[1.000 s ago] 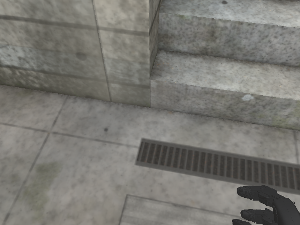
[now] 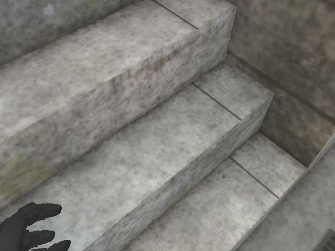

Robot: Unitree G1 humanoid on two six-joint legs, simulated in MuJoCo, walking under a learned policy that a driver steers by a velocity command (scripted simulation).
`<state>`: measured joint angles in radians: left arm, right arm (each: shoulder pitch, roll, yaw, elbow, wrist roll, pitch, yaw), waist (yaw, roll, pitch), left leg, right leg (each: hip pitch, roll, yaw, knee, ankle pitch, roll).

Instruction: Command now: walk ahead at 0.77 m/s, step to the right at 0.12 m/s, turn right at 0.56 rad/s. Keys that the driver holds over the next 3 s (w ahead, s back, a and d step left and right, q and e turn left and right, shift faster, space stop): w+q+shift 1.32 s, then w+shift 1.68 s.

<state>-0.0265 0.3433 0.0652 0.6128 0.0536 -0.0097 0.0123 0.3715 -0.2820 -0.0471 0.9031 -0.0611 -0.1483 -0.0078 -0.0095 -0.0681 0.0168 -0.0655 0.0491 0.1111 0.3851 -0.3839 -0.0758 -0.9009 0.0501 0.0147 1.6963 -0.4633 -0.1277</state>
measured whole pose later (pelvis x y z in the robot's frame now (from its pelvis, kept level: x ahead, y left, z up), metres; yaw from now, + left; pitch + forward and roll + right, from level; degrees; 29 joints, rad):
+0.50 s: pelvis +0.25 -0.05 +0.08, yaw +15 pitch +11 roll +3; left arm 0.60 0.36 0.08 1.03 0.00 -0.10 0.14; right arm -0.55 -0.22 -0.02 0.48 -0.01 0.02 0.03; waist 0.18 -0.16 0.16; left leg -0.61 -0.18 -0.01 1.34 -1.01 0.16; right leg -0.55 -0.01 0.04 1.09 -0.33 0.01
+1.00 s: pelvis +0.50 -0.04 +0.28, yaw +46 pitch +1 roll +4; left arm 0.47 0.15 0.02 0.84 0.02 -0.09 0.08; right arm -0.26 -0.07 0.05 0.37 0.01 0.09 -0.01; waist 0.12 -0.07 -0.01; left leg -0.88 -0.19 0.09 1.48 -0.67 0.16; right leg -0.11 0.01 -0.11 0.76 0.11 -0.01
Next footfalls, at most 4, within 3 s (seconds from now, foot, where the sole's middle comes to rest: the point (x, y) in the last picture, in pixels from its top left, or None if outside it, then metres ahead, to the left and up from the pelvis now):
0.18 right None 0.20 -0.14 -0.77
0.46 left None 0.15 0.00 -0.55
0.74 right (221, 248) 0.38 -0.15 -0.54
0.96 left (140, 172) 0.53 0.09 -0.32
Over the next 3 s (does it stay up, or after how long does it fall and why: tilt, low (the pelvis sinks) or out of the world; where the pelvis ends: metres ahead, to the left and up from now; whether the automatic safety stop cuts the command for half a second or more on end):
stays up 0.96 0.42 0.89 its command is cut before an obstacle after 0.1 s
